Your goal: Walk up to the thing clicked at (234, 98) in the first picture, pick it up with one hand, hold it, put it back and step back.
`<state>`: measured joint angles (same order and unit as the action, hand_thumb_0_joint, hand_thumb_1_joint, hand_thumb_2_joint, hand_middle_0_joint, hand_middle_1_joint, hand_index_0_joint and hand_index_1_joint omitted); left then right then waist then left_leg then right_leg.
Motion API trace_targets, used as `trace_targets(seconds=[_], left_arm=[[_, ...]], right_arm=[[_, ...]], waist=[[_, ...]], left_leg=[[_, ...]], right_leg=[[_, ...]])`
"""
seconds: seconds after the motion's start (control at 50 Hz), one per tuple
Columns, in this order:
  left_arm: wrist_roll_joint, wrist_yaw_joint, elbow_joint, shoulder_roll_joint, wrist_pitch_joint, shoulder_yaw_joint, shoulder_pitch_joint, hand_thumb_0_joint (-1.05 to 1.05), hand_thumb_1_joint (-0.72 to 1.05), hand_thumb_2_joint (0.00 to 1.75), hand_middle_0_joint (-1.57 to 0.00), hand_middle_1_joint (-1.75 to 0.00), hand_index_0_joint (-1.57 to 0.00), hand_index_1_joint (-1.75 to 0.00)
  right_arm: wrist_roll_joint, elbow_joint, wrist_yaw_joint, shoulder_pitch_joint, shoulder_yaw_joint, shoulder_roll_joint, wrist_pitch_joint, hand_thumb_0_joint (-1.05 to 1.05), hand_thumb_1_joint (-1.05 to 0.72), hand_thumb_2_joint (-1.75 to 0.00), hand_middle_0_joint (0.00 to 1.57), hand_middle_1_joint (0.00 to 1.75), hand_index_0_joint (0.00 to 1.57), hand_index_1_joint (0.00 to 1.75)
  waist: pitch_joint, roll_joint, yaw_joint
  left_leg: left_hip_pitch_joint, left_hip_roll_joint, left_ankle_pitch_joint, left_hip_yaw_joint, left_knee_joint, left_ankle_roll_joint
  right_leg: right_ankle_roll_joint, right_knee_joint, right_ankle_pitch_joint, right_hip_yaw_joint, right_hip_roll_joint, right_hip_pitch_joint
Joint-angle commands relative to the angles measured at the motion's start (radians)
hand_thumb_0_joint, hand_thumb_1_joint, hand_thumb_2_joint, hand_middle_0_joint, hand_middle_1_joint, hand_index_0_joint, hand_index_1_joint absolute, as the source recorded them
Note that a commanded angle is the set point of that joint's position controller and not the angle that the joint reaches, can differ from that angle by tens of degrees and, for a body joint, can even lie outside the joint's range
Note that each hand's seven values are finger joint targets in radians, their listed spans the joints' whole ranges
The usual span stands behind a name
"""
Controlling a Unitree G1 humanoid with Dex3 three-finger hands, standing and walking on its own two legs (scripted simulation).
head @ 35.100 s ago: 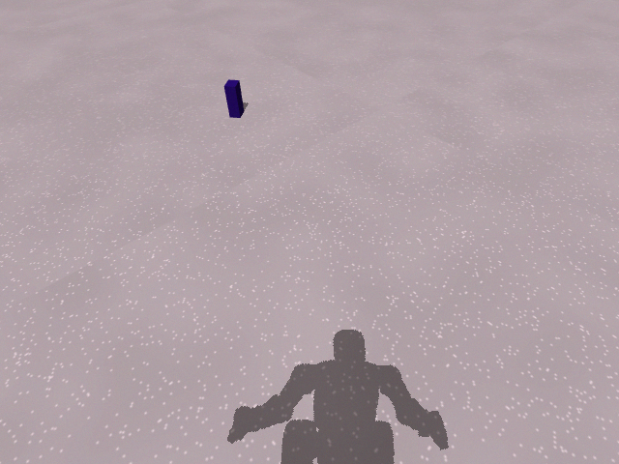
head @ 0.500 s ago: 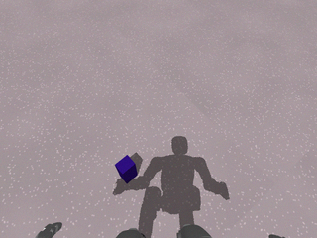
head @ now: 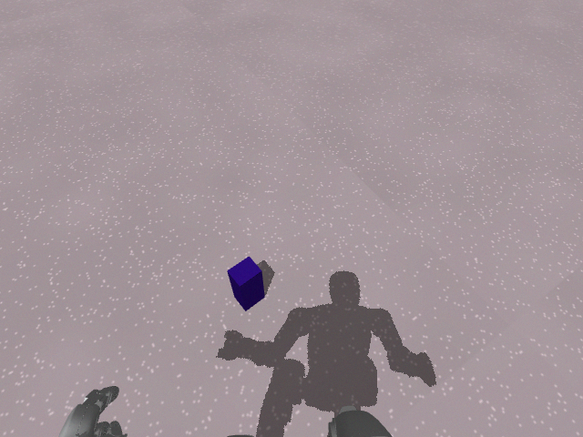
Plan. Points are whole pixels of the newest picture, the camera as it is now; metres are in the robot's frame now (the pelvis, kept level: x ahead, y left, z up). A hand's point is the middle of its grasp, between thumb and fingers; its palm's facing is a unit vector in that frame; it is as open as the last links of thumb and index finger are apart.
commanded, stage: step back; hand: left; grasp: from the side
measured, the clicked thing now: (247, 284) +0.63 +0.17 -0.65
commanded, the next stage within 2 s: none
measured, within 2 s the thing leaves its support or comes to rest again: neither
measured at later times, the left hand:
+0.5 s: hand out of the picture -0.06 +0.22 -0.13, palm faces -0.04 -0.90 -0.42, open 7.4 cm
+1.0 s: hand out of the picture -0.25 +0.19 -0.14, palm faces -0.06 -0.90 -0.42, open 7.4 cm
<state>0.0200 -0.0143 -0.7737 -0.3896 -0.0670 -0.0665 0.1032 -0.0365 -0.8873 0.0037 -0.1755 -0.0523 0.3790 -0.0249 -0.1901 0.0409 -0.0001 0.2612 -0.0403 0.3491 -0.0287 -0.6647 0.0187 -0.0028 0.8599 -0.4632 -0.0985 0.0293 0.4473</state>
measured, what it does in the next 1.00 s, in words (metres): walks backwards: right foot, then left foot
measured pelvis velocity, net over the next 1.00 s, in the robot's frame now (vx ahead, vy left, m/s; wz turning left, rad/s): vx -0.34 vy -0.08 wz -0.05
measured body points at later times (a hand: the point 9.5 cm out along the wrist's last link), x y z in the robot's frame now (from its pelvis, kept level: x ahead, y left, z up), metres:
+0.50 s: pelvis -0.15 -0.05 +0.01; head -0.10 -0.07 +0.45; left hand -0.06 +0.26 -0.10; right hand -0.06 -0.37 -0.12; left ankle -0.15 +0.10 -0.65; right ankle -0.13 -0.17 -0.72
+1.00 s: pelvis -0.34 -0.08 -0.01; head -0.28 -0.10 +0.44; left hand -0.25 +0.24 -0.11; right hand -0.20 -0.39 -0.13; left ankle -0.22 +0.08 -0.71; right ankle -0.36 -0.19 -0.72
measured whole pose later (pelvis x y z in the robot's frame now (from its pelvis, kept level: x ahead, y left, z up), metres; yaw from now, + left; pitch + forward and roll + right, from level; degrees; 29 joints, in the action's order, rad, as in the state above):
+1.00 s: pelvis -0.34 -0.08 -0.01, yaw -3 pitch -3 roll -1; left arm 0.03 0.00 -0.88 -0.36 -0.04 -0.06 0.19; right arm -0.02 -0.83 -0.01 -0.07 -0.05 0.41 -0.06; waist -0.17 -0.07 0.02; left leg 0.48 0.05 0.34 -0.09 -0.77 -0.01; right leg -0.02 0.70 -0.42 -0.01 0.05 0.24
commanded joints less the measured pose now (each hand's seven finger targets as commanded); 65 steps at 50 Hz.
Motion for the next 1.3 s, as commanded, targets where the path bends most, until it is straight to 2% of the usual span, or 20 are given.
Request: trace_targets(seconds=[0.0,0.16,0.24,0.28,0.3,0.32,0.38,0.48,0.56,0.6,0.64,0.66,0.72,0.9,0.94,0.96,0.98,1.04,1.18,1.28], left_arm=[[-0.016,-0.020,0.048,-0.179,0.022,-0.069,0.036,0.00,0.90,0.90,-0.20,-0.30,-0.20,-0.30],[-0.001,0.004,0.046,-0.169,0.028,-0.071,0.078,0.00,0.90,0.90,-0.20,-0.30,-0.20,-0.30],[0.003,0.009,-0.034,-0.144,0.045,-0.070,0.212,0.00,0.90,0.90,-0.20,-0.30,-0.20,-0.30],[0.031,0.006,-0.026,-0.249,0.059,-0.099,0.211,0.00,0.90,0.90,-0.20,-0.30,-0.20,-0.30],[0.021,0.008,0.010,-0.362,0.052,-0.120,0.139,0.00,0.90,0.90,-0.20,-0.30,-0.20,-0.30],[0.024,0.001,0.040,-0.374,0.061,-0.119,0.089,0.00,0.90,0.90,-0.20,-0.30,-0.20,-0.30],[0.021,-0.012,0.062,-0.245,0.062,-0.088,-0.045,0.00,0.90,0.90,-0.20,-0.30,-0.20,-0.30],[0.027,-0.027,0.060,-0.223,0.051,-0.077,0.069,0.00,0.90,0.90,-0.20,-0.30,-0.20,-0.30],[0.004,-0.023,0.074,-0.233,0.037,-0.070,0.042,0.00,0.90,0.90,-0.20,-0.30,-0.20,-0.30],[-0.002,-0.016,0.082,-0.200,0.023,-0.046,0.063,0.00,0.90,0.90,-0.20,-0.30,-0.20,-0.30],[-0.007,-0.031,0.093,-0.195,0.020,-0.060,-0.015,0.00,0.90,0.90,-0.20,-0.30,-0.20,-0.30],[0.003,-0.035,0.077,-0.207,0.017,-0.068,-0.030,0.00,0.90,0.90,-0.20,-0.30,-0.20,-0.30],[-0.016,-0.022,0.014,-0.195,0.017,-0.067,0.077,0.00,0.90,0.90,-0.20,-0.30,-0.20,-0.30],[0.005,-0.003,-0.059,-0.152,0.052,-0.052,0.201,0.00,0.90,0.90,-0.20,-0.30,-0.20,-0.30],[0.029,-0.008,-0.051,-0.294,0.066,-0.092,0.188,0.00,0.90,0.90,-0.20,-0.30,-0.20,-0.30],[0.033,-0.010,-0.018,-0.401,0.063,-0.113,0.141,0.00,0.90,0.90,-0.20,-0.30,-0.20,-0.30],[0.022,-0.016,0.002,-0.381,0.071,-0.107,0.094,0.00,0.90,0.90,-0.20,-0.30,-0.20,-0.30],[0.026,-0.027,0.014,-0.244,0.074,-0.074,-0.037,0.00,0.90,0.90,-0.20,-0.30,-0.20,-0.30],[0.029,-0.021,-0.030,-0.264,0.089,-0.091,0.133,0.00,0.90,0.90,-0.20,-0.30,-0.20,-0.30],[0.025,0.002,-0.039,-0.287,0.078,-0.077,0.050,0.00,0.90,0.90,-0.20,-0.30,-0.20,-0.30]], right_arm=[[-0.004,0.104,-0.030,0.086,-0.064,0.266,0.036,0.00,-0.90,-0.90,0.20,0.30,0.20,0.30],[0.003,0.143,-0.038,0.014,-0.075,0.266,0.028,0.00,-0.90,-0.90,0.20,0.30,0.20,0.30],[0.012,0.156,-0.032,0.060,-0.073,0.279,0.001,0.00,-0.90,-0.90,0.20,0.30,0.20,0.30],[0.025,0.165,-0.027,0.032,-0.052,0.207,-0.009,0.00,-0.90,-0.90,0.20,0.30,0.20,0.30],[0.034,0.181,-0.042,0.085,-0.051,0.179,-0.008,0.00,-0.90,-0.90,0.20,0.30,0.20,0.30],[0.031,0.176,-0.048,0.108,-0.071,0.226,-0.011,0.00,-0.90,-0.90,0.20,0.30,0.20,0.30],[0.049,0.106,-0.044,-0.012,-0.055,0.213,-0.003,0.00,-0.90,-0.90,0.20,0.30,0.20,0.30],[0.029,0.124,-0.042,0.019,-0.044,0.191,0.003,0.00,-0.90,-0.90,0.20,0.30,0.20,0.30],[0.018,0.088,-0.033,-0.074,-0.049,0.177,0.013,0.00,-0.90,-0.90,0.20,0.30,0.20,0.30],[0.002,0.079,-0.031,-0.073,-0.069,0.223,0.018,0.00,-0.90,-0.90,0.20,0.30,0.20,0.30],[-0.001,0.111,-0.019,-0.031,-0.096,0.381,0.015,0.00,-0.90,-0.90,0.20,0.30,0.20,0.30],[-0.005,0.104,-0.022,-0.009,-0.097,0.356,0.019,0.00,-0.90,-0.90,0.20,0.30,0.20,0.30],[-0.002,0.122,-0.035,0.094,-0.059,0.265,0.021,0.00,-0.90,-0.90,0.20,0.30,0.20,0.30],[0.015,0.132,-0.023,0.080,-0.062,0.271,-0.022,0.00,-0.90,-0.90,0.20,0.30,0.20,0.30],[0.024,0.150,-0.021,0.056,-0.027,0.157,-0.026,0.00,-0.90,-0.90,0.20,0.30,0.20,0.30],[0.024,0.169,-0.043,0.131,-0.042,0.170,-0.028,0.00,-0.90,-0.90,0.20,0.30,0.20,0.30],[0.026,0.159,-0.046,0.136,-0.061,0.217,-0.033,0.00,-0.90,-0.90,0.20,0.30,0.20,0.30],[0.036,0.089,-0.039,0.010,-0.049,0.204,-0.027,0.00,-0.90,-0.90,0.20,0.30,0.20,0.30],[0.002,0.082,-0.017,0.074,-0.051,0.215,-0.007,0.00,-0.90,-0.90,0.20,0.30,0.20,0.30],[0.013,-0.030,0.012,-0.095,-0.059,0.192,0.010,0.00,-0.90,-0.90,0.20,0.30,0.20,0.30]], waist=[[0.178,-0.139,0.029],[0.221,-0.225,-0.017],[0.294,-0.226,0.033],[0.241,0.009,0.023],[0.209,0.249,0.066],[0.141,0.220,0.056],[0.132,0.092,-0.030],[0.179,0.137,0.054],[0.269,0.154,0.017],[0.269,0.033,0.016],[0.237,-0.275,-0.046],[0.207,-0.207,-0.038],[0.179,-0.164,0.045],[0.305,-0.243,0.047],[0.228,0.120,0.032],[0.192,0.233,0.098],[0.138,0.163,0.068],[0.158,0.054,-0.027],[0.165,0.123,0.099],[0.166,0.167,0.009]], left_leg=[[-0.025,0.315,-0.495,-0.275,0.273,0.207],[-0.145,0.325,-0.497,-0.224,0.193,0.242],[-0.063,0.244,-0.422,-0.142,0.068,0.154],[0.270,0.077,-0.065,-0.107,-0.087,0.035],[0.266,-0.069,0.252,-0.063,-0.344,-0.014],[0.231,-0.024,0.273,-0.163,-0.518,-0.021],[0.233,-0.080,0.125,-0.145,-0.583,-0.023],[0.243,-0.035,0.182,-0.069,-0.310,-0.037],[0.076,0.006,0.026,0.025,0.117,-0.009],[-0.106,0.106,-0.226,-0.126,0.260,0.038],[0.015,0.457,-0.475,-0.507,0.323,0.281],[0.072,0.452,-0.467,-0.483,0.320,0.298],[0.063,0.311,-0.491,-0.222,0.245,0.216],[-0.070,0.256,-0.440,-0.142,0.081,0.151],[0.332,0.020,0.068,-0.070,-0.161,0.019],[0.303,-0.049,0.287,-0.138,-0.383,-0.020],[0.262,-0.020,0.264,-0.220,-0.540,-0.030],[0.241,-0.079,0.096,-0.167,-0.599,-0.032],[0.309,0.019,0.170,-0.099,-0.243,-0.053],[-0.089,-0.002,0.126,0.076,0.147,0.013]], right_leg=[[-0.023,0.411,-0.066,-0.125,0.085,0.059],[0.027,0.107,-0.075,-0.018,0.011,-0.014],[-0.006,-0.430,0.179,0.100,0.007,-0.266],[-0.075,-0.459,0.214,-0.198,-0.154,-0.388],[-0.264,-0.545,0.266,-0.442,-0.406,-0.156],[-0.321,-0.565,0.322,-0.528,-0.467,-0.012],[-0.206,-0.409,0.548,-0.154,-0.267,-0.087],[-0.211,-0.348,0.674,-0.133,-0.272,-0.319],[-0.173,-0.232,0.697,-0.124,-0.262,-0.376],[-0.084,-0.147,0.461,-0.077,-0.178,-0.157],[-0.010,0.227,-0.225,0.009,0.038,-0.004],[-0.013,0.358,-0.206,-0.076,0.047,-0.024],[-0.014,0.454,-0.071,-0.073,0.063,0.000],[-0.013,-0.441,0.174,0.123,0.001,-0.270],[-0.078,-0.492,0.252,-0.280,-0.231,-0.378],[-0.270,-0.539,0.356,-0.494,-0.457,-0.122],[-0.307,-0.562,0.336,-0.508,-0.480,0.000],[-0.176,-0.401,0.511,-0.122,-0.259,-0.101],[-0.196,-0.493,-0.127,-0.254,-0.308,-0.362],[-0.131,-0.535,-0.226,-0.114,-0.252,-0.092]])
